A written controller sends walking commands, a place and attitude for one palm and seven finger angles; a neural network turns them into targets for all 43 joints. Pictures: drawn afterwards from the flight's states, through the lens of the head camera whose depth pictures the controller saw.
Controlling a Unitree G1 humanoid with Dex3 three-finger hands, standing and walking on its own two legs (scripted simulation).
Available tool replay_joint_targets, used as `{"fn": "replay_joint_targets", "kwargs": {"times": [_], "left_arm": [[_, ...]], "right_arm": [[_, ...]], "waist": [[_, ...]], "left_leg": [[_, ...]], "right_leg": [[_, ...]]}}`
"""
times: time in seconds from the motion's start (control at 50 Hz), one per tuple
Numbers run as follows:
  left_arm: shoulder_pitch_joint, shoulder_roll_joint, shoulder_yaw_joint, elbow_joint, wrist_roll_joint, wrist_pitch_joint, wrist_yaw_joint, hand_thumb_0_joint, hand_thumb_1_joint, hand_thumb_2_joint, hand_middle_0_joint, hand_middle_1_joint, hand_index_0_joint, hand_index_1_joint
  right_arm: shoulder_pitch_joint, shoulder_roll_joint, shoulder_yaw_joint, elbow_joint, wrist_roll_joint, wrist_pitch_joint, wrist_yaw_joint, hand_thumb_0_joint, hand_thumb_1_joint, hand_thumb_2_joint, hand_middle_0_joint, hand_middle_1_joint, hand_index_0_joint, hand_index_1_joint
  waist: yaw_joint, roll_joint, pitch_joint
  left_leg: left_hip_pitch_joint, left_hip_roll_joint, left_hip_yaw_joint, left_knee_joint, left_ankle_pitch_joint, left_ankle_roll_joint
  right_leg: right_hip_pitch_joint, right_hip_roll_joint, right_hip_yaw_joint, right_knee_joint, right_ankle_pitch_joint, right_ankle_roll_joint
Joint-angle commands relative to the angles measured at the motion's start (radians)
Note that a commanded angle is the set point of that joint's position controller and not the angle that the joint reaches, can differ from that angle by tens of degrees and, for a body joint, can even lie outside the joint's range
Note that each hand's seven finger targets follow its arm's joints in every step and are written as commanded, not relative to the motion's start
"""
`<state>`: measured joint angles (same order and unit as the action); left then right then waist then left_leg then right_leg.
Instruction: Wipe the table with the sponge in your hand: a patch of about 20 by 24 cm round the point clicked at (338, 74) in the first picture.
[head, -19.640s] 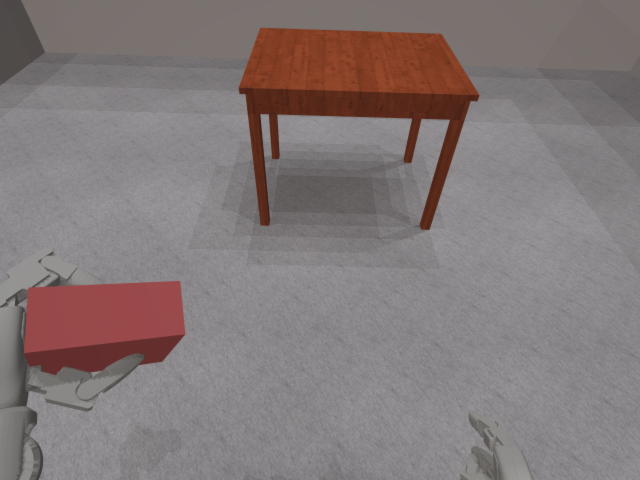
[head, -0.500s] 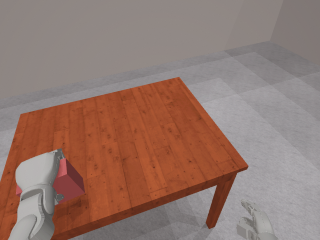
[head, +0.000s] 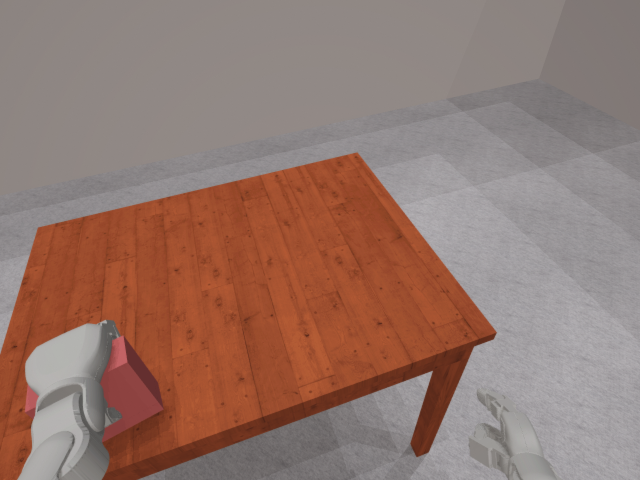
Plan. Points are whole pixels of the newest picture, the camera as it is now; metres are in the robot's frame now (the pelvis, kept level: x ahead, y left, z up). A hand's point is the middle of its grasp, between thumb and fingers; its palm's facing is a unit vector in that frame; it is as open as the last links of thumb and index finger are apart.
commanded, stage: move the sponge above the wiping area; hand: left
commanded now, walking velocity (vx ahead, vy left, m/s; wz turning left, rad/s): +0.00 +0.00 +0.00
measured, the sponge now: (107, 402) +0.20 +0.33 -0.02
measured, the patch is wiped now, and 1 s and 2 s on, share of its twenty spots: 0.00 0.00 0.00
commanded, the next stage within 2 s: lower the sponge onto the table in 1.48 s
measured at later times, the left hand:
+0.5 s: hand (139, 405) +0.20 +0.28 -0.01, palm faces -0.21 -0.24 -0.95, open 9.4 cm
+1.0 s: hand (156, 395) +0.20 +0.25 +0.00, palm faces -0.13 -0.18 -0.98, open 9.4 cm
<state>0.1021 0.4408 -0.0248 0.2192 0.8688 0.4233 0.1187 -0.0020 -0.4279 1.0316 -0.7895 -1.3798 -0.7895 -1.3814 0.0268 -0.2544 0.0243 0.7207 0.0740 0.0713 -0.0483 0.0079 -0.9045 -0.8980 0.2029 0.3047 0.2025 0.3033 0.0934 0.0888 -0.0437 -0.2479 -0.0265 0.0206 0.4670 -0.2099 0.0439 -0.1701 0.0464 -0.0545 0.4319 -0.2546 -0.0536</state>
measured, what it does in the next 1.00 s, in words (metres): stands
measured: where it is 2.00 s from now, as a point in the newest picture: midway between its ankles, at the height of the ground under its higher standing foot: outside the picture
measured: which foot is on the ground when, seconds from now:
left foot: down 0.00-1.00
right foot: down 0.00-1.00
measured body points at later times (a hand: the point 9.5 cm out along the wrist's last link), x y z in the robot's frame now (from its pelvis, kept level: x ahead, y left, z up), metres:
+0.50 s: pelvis +0.00 +0.00 +0.00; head -0.01 -0.03 +0.45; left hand +0.20 +0.29 +0.04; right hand +0.23 -0.21 -0.09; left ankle +0.02 +0.09 -0.74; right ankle -0.01 -0.09 -0.74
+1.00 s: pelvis -0.01 -0.01 +0.00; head -0.01 -0.03 +0.45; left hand +0.21 +0.26 +0.06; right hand +0.22 -0.23 -0.09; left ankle +0.02 +0.09 -0.74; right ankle -0.01 -0.09 -0.74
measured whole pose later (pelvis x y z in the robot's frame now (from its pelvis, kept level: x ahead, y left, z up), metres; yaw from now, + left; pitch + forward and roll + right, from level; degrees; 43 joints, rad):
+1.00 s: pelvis -0.01 -0.01 +0.00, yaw -1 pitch -1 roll -1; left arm 0.20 0.39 -0.10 0.08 0.94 0.16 0.12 0.00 -0.43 1.02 -0.81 -1.39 -0.81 -1.39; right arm 0.06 -0.26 0.00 0.71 0.03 0.02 -0.08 0.01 -0.90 -0.90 0.20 0.30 0.20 0.30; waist 0.12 0.07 -0.01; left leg -0.25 -0.01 0.02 0.50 -0.22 0.03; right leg -0.17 0.07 -0.05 0.46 -0.26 -0.07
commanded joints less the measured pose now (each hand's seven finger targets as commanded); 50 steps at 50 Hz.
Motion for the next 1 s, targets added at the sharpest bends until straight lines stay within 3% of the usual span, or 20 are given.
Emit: {"fn": "replay_joint_targets", "kwargs": {"times": [0.0, 0.08, 0.14, 0.22, 0.28, 0.34, 0.38, 0.42, 0.48, 0.54, 0.56, 0.64, 0.66, 0.72, 0.76, 0.84, 0.92, 0.94, 0.96, 0.98], "left_arm": [[-0.230, 0.171, 0.007, -0.273, 0.062, -0.136, -0.038, 0.000, 0.100, 1.300, -1.200, -1.600, -1.200, -1.600], [-0.301, 0.307, 0.168, -0.427, 0.118, -0.308, 0.077, 0.000, 0.100, 1.300, -1.200, -1.600, -1.200, -1.600], [-0.265, 0.386, 0.292, -0.400, 0.161, -0.301, 0.178, 0.000, 0.100, 1.300, -1.200, -1.600, -1.200, -1.600], [-0.134, 0.188, 0.172, -0.241, 0.110, -0.147, 0.222, 0.000, 0.100, 1.300, -1.200, -1.600, -1.200, -1.600], [0.002, 0.051, 0.040, -0.143, -0.014, -0.013, 0.129, 0.000, 0.100, 1.300, -1.200, -1.600, -1.200, -1.600], [-0.022, 0.004, -0.085, -0.187, -0.019, 0.043, 0.012, 0.000, 0.100, 1.300, -1.200, -1.600, -1.200, -1.600], [-0.105, 0.040, -0.098, -0.247, 0.016, 0.011, -0.029, 0.000, 0.100, 1.300, -1.200, -1.600, -1.200, -1.600], [-0.169, 0.128, -0.026, -0.331, 0.065, -0.077, -0.023, 0.000, 0.100, 1.300, -1.200, -1.600, -1.200, -1.600], [-0.239, 0.278, 0.130, -0.495, 0.118, -0.221, 0.066, 0.000, 0.100, 1.300, -1.200, -1.600, -1.200, -1.600], [-0.198, 0.360, 0.247, -0.513, 0.151, -0.242, 0.162, 0.000, 0.100, 1.300, -1.200, -1.600, -1.200, -1.600], [-0.211, 0.287, 0.201, -0.496, 0.149, -0.233, 0.187, 0.000, 0.100, 1.300, -1.200, -1.600, -1.200, -1.600], [-0.151, 0.197, 0.149, -0.236, 0.127, -0.078, 0.207, 0.000, 0.100, 1.300, -1.200, -1.600, -1.200, -1.600], [-0.129, 0.116, 0.072, -0.187, 0.077, -0.043, 0.176, 0.000, 0.100, 1.300, -1.200, -1.600, -1.200, -1.600], [-0.075, 0.084, 0.001, -0.088, -0.025, 0.031, 0.056, 0.000, 0.100, 1.300, -1.200, -1.600, -1.200, -1.600], [-0.136, 0.038, -0.092, -0.150, -0.019, 0.017, -0.023, 0.000, 0.100, 1.300, -1.200, -1.600, -1.200, -1.600], [-0.220, 0.173, 0.005, -0.350, 0.054, -0.155, -0.044, 0.000, 0.100, 1.300, -1.200, -1.600, -1.200, -1.600], [-0.237, 0.329, 0.202, -0.434, 0.116, -0.291, 0.087, 0.000, 0.100, 1.300, -1.200, -1.600, -1.200, -1.600], [-0.255, 0.420, 0.293, -0.436, 0.137, -0.287, 0.125, 0.000, 0.100, 1.300, -1.200, -1.600, -1.200, -1.600], [-0.255, 0.353, 0.259, -0.435, 0.143, -0.280, 0.158, 0.000, 0.100, 1.300, -1.200, -1.600, -1.200, -1.600], [-0.223, 0.360, 0.280, -0.387, 0.147, -0.255, 0.190, 0.000, 0.100, 1.300, -1.200, -1.600, -1.200, -1.600]], "right_arm": [[-0.174, -0.115, -0.043, -0.189, -0.018, -0.078, -0.017, 0.000, -0.900, -0.900, 0.200, 0.300, 0.200, 0.300], [-0.130, -0.097, -0.061, -0.175, -0.051, -0.120, -0.039, 0.000, -0.900, -0.900, 0.200, 0.300, 0.200, 0.300], [-0.124, -0.114, -0.070, -0.148, -0.058, -0.112, -0.037, 0.000, -0.900, -0.900, 0.200, 0.300, 0.200, 0.300], [-0.177, -0.112, -0.076, -0.145, -0.027, -0.090, -0.003, 0.000, -0.900, -0.900, 0.200, 0.300, 0.200, 0.300], [-0.222, -0.120, -0.063, -0.158, 0.006, -0.066, 0.010, 0.000, -0.900, -0.900, 0.200, 0.300, 0.200, 0.300], [-0.249, -0.125, -0.042, -0.192, 0.017, -0.049, 0.005, 0.000, -0.900, -0.900, 0.200, 0.300, 0.200, 0.300], [-0.224, -0.123, -0.035, -0.205, 0.007, -0.051, 0.002, 0.000, -0.900, -0.900, 0.200, 0.300, 0.200, 0.300], [-0.192, -0.116, -0.042, -0.207, -0.017, -0.069, -0.003, 0.000, -0.900, -0.900, 0.200, 0.300, 0.200, 0.300], [-0.159, -0.097, -0.054, -0.198, -0.045, -0.101, -0.023, 0.000, -0.900, -0.900, 0.200, 0.300, 0.200, 0.300], [-0.151, -0.107, -0.057, -0.172, -0.058, -0.097, -0.029, 0.000, -0.900, -0.900, 0.200, 0.300, 0.200, 0.300], [-0.153, -0.092, -0.055, -0.174, -0.053, -0.096, -0.027, 0.000, -0.900, -0.900, 0.200, 0.300, 0.200, 0.300], [-0.218, -0.111, -0.057, -0.139, -0.023, -0.064, -0.008, 0.000, -0.900, -0.900, 0.200, 0.300, 0.200, 0.300], [-0.218, -0.106, -0.055, -0.144, -0.009, -0.059, -0.006, 0.000, -0.900, -0.900, 0.200, 0.300, 0.200, 0.300], [-0.244, -0.126, -0.041, -0.152, 0.017, -0.041, -0.018, 0.000, -0.900, -0.900, 0.200, 0.300, 0.200, 0.300], [-0.243, -0.123, -0.032, -0.183, 0.019, -0.043, -0.022, 0.000, -0.900, -0.900, 0.200, 0.300, 0.200, 0.300], [-0.184, -0.112, -0.045, -0.200, -0.024, -0.087, -0.021, 0.000, -0.900, -0.900, 0.200, 0.300, 0.200, 0.300], [-0.144, -0.100, -0.058, -0.177, -0.051, -0.112, -0.037, 0.000, -0.900, -0.900, 0.200, 0.300, 0.200, 0.300], [-0.141, -0.112, -0.060, -0.162, -0.055, -0.107, -0.040, 0.000, -0.900, -0.900, 0.200, 0.300, 0.200, 0.300], [-0.154, -0.098, -0.060, -0.169, -0.052, -0.105, -0.042, 0.000, -0.900, -0.900, 0.200, 0.300, 0.200, 0.300], [-0.162, -0.105, -0.065, -0.161, -0.047, -0.102, -0.043, 0.000, -0.900, -0.900, 0.200, 0.300, 0.200, 0.300]], "waist": [[-0.020, -0.058, -0.127], [0.017, 0.094, -0.250], [0.046, 0.149, -0.251], [0.050, 0.010, -0.191], [0.038, -0.137, -0.117], [-0.004, -0.130, -0.078], [-0.021, -0.127, -0.083], [-0.008, -0.103, -0.152], [0.029, 0.053, -0.258], [0.059, 0.172, -0.249], [0.041, 0.141, -0.229], [0.042, -0.003, -0.077], [0.026, -0.066, -0.064], [0.004, -0.187, -0.044], [-0.028, -0.141, -0.051], [-0.011, -0.037, -0.180], [0.030, 0.069, -0.237], [0.046, 0.107, -0.224], [0.042, 0.098, -0.223], [0.052, 0.093, -0.183]], "left_leg": [[0.113, -0.009, -0.127, -0.016, 0.135, 0.032], [0.203, 0.015, -0.147, -0.001, 0.202, 0.023], [0.183, 0.017, -0.150, 0.002, 0.243, -0.013], [0.124, 0.026, -0.134, -0.016, 0.238, -0.030], [0.073, 0.021, -0.117, -0.049, 0.186, -0.021], [0.066, 0.008, -0.125, -0.054, 0.163, 0.001], [0.071, 0.003, -0.133, -0.041, 0.134, 0.017], [0.108, -0.001, -0.139, -0.023, 0.152, 0.028], [0.191, 0.018, -0.162, -0.009, 0.215, 0.019], [0.192, 0.023, -0.167, -0.013, 0.247, -0.019], [0.182, 0.027, -0.148, -0.012, 0.235, -0.022], [0.109, 0.010, -0.136, -0.036, 0.142, -0.022], [0.091, 0.014, -0.119, -0.047, 0.111, -0.013], [0.062, 0.000, -0.111, -0.052, 0.091, 0.007], [0.069, -0.008, -0.108, -0.046, 0.088, 0.019], [0.130, -0.016, -0.116, -0.003, 0.146, 0.036], [0.171, -0.007, -0.119, 0.007, 0.203, 0.021], [0.158, -0.004, -0.135, -0.001, 0.195, 0.009], [0.151, -0.001, -0.114, -0.001, 0.190, 0.005], [0.140, -0.001, -0.111, -0.001, 0.176, -0.002]], "right_leg": [[-0.057, -0.023, 0.138, -0.084, 0.154, -0.022], [-0.054, -0.015, 0.158, -0.045, 0.173, -0.038], [-0.054, -0.007, 0.180, -0.042, 0.173, -0.062], [-0.065, -0.017, 0.143, -0.045, 0.171, -0.046], [-0.029, -0.027, 0.120, -0.070, 0.179, -0.019], [-0.020, -0.032, 0.134, -0.075, 0.194, -0.020], [-0.045, -0.027, 0.124, -0.077, 0.150, -0.019], [-0.041, -0.022, 0.133, -0.063, 0.164, -0.021], [-0.026, -0.011, 0.150, -0.022, 0.191, -0.036], [-0.030, -0.004, 0.178, -0.029, 0.179, -0.059], [-0.044, -0.009, 0.155, -0.031, 0.159, -0.054], [-0.076, -0.012, 0.194, -0.098, 0.088, -0.056], [-0.068, -0.021, 0.164, -0.105, 0.075, -0.035], [-0.024, -0.035, 0.156, -0.119, 0.131, -0.008], [-0.033, -0.033, 0.150, -0.107, 0.135, -0.011], [-0.023, -0.021, 0.169, -0.073, 0.204, -0.025], [-0.016, -0.021, 0.181, -0.054, 0.216, -0.040], [-0.018, -0.011, 0.206, -0.057, 0.183, -0.054], [-0.021, -0.019, 0.194, -0.057, 0.164, -0.050], [-0.038, -0.015, 0.211, -0.070, 0.133, -0.059]]}}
